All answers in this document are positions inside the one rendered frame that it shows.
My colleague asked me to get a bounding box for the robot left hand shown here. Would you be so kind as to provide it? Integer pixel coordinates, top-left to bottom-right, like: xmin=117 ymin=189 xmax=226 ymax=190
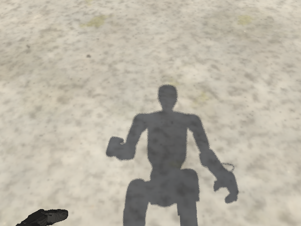
xmin=16 ymin=209 xmax=69 ymax=226

